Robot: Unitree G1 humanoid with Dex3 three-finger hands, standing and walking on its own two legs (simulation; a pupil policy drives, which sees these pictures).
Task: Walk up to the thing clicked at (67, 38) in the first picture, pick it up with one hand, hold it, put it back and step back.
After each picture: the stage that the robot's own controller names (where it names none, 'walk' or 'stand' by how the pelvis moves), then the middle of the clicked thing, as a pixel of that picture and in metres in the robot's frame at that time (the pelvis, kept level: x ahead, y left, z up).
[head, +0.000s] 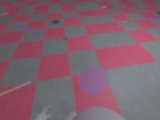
stand; (67, 37) +1.77 +0.60 -0.72
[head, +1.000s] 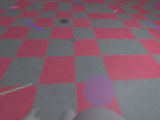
walk; (74, 39) +1.67 +0.32 -0.71
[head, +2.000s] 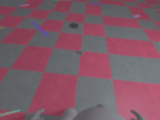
walk; (81, 52) +1.18 +0.15 -0.72
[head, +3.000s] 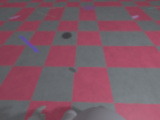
walk; (75, 69) +0.79 +0.21 -0.70
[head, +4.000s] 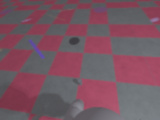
walk; (79, 82) +0.56 +0.20 -0.71
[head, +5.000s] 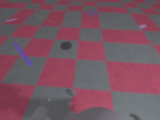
stand; (73, 93) +0.40 +0.17 -0.72
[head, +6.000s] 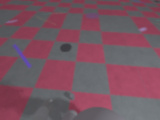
walk; (72, 96) +0.37 +0.19 -0.71
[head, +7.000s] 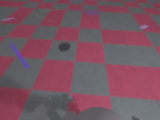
stand; (70, 98) +0.31 +0.20 -0.71
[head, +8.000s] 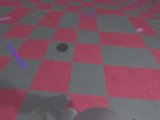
stand; (68, 99) +0.31 +0.20 -0.71
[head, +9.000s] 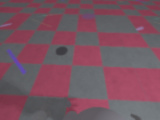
stand; (68, 103) +0.27 +0.24 -0.72
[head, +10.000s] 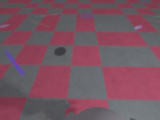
stand; (67, 104) +0.26 +0.25 -0.73
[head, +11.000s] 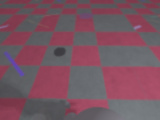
stand; (67, 105) +0.25 +0.25 -0.73
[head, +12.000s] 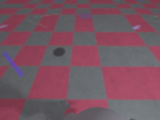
go down; (67, 105) +0.25 +0.25 -0.73
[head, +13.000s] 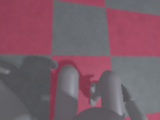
go down; (53, 64) +0.34 +0.27 -0.30
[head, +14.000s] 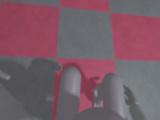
approach; (58, 66) +0.33 +0.27 -0.30
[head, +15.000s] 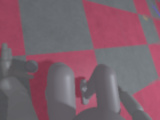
close in; (32, 67) +0.31 +0.29 -0.21
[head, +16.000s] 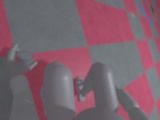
close; (25, 62) +0.34 +0.29 -0.21
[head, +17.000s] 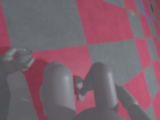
lift; (23, 59) +0.34 +0.30 -0.21
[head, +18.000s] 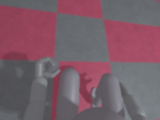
lift; (50, 69) +0.29 +0.27 -0.07
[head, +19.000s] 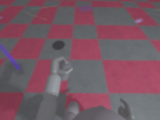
lift; (64, 70) +0.33 +0.17 +0.05
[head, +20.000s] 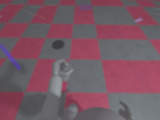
hold; (65, 71) +0.33 +0.18 +0.01
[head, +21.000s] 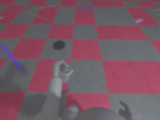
hold; (65, 72) +0.32 +0.18 +0.00
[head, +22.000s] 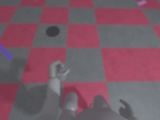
crouch; (62, 71) +0.34 +0.19 -0.06
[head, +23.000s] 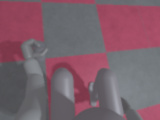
lower; (39, 51) +0.42 +0.30 -0.11
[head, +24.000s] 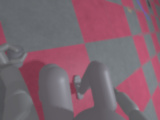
lower; (15, 57) +0.38 +0.32 -0.22
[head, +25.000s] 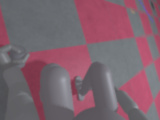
lower; (18, 57) +0.36 +0.32 -0.21
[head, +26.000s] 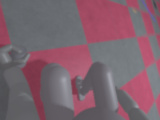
lower; (18, 57) +0.36 +0.32 -0.21
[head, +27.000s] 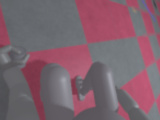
lower; (18, 58) +0.36 +0.32 -0.21
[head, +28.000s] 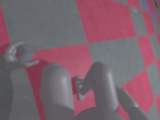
open; (25, 56) +0.37 +0.29 -0.22
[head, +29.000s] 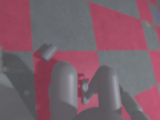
stand; (48, 52) +0.41 +0.24 -0.25
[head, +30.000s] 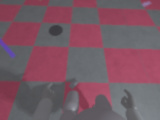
stand; (73, 84) +0.37 +0.15 -0.60
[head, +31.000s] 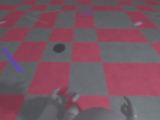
stand; (75, 97) +0.35 +0.14 -0.69
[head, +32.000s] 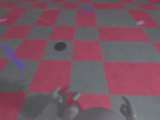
stand; (76, 96) +0.34 +0.13 -0.69
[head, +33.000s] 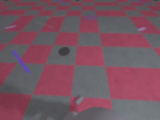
walk; (79, 100) +0.35 +0.12 -0.75
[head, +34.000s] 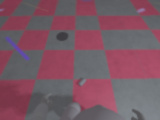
walk; (82, 82) +0.47 +0.07 -0.73
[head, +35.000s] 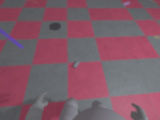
walk; (76, 64) +0.74 +0.17 -0.72
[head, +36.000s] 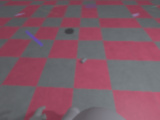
stand; (83, 60) +1.01 +0.15 -0.72
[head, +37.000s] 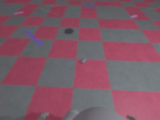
stand; (83, 60) +1.02 +0.12 -0.75
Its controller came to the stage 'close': yes
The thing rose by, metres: 0.71
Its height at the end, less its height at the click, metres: -0.02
